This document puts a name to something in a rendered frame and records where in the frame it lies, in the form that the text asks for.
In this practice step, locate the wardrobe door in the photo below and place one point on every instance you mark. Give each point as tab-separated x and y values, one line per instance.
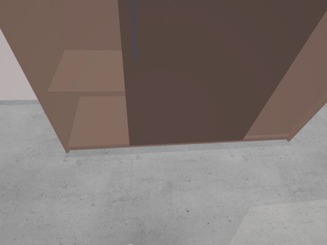
302	86
207	68

